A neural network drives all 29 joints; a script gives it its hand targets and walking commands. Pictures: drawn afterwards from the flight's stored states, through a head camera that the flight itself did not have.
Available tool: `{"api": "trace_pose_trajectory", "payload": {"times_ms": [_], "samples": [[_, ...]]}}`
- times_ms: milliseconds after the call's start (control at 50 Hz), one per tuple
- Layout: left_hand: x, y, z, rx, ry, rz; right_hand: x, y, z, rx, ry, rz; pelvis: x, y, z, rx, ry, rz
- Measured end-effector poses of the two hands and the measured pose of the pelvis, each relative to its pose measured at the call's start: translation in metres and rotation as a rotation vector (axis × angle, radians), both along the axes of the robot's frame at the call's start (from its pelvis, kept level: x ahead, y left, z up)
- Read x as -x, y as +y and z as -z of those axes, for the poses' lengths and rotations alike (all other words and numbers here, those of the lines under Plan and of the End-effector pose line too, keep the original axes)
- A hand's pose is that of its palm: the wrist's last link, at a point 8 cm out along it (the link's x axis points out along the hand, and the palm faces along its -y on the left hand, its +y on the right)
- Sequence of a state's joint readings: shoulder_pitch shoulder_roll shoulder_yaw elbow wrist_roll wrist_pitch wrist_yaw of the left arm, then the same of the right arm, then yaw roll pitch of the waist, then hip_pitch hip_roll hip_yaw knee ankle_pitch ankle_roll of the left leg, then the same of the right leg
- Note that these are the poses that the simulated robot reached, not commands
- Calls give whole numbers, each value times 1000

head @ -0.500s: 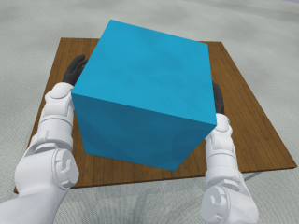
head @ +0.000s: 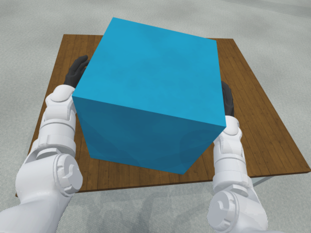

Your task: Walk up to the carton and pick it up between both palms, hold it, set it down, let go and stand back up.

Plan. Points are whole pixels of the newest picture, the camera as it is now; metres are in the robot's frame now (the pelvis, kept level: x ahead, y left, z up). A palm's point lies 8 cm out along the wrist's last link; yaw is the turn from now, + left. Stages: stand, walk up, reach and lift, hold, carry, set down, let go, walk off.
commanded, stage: set down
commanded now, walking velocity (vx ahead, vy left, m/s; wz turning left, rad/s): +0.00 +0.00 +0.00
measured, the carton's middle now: (150, 101) +0.46 -0.03 +0.03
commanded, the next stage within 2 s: none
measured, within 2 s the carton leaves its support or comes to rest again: rests again in 0.24 s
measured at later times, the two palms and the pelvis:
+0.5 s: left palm (75, 92) +0.46 +0.18 +0.08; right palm (221, 111) +0.39 -0.21 +0.08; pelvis +0.00 +0.00 +0.00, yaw +0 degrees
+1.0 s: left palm (74, 90) +0.48 +0.18 +0.07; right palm (224, 104) +0.42 -0.23 +0.07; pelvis -0.01 +0.00 -0.02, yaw -2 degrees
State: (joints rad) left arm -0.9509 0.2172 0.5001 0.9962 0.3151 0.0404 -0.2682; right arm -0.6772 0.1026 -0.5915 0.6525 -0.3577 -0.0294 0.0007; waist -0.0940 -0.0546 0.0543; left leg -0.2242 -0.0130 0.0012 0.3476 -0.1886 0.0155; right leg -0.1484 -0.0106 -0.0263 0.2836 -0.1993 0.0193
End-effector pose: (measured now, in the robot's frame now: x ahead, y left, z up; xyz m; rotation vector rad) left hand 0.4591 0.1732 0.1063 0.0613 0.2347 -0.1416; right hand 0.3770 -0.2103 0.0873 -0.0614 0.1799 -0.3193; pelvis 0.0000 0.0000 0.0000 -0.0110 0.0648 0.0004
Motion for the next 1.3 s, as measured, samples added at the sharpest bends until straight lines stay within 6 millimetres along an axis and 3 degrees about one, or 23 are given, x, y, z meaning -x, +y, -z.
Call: {"api": "trace_pose_trajectory", "payload": {"times_ms": [320,640,880,1000,1140,1300], "samples": [[5,8,20,-4,14,-17,-7,4,0,20,-3,-26,2,-3,0,1,19,-6],[-3,3,30,-53,49,-52,-16,-1,25,-58,70,-4,4,-3,5,11,135,18],[-12,6,37,-42,68,-107,-33,-5,19,-29,131,-29,7,-1,14,22,239,28],[-18,9,34,-63,42,-103,-39,-17,13,-38,116,-13,10,-2,17,31,265,20],[-11,25,41,-79,56,-133,-31,-43,16,-42,118,21,13,-5,18,28,278,11],[-10,41,23,-83,37,-175,-23,-62,10,-50,124,21,19,-9,21,17,293,17]]}}
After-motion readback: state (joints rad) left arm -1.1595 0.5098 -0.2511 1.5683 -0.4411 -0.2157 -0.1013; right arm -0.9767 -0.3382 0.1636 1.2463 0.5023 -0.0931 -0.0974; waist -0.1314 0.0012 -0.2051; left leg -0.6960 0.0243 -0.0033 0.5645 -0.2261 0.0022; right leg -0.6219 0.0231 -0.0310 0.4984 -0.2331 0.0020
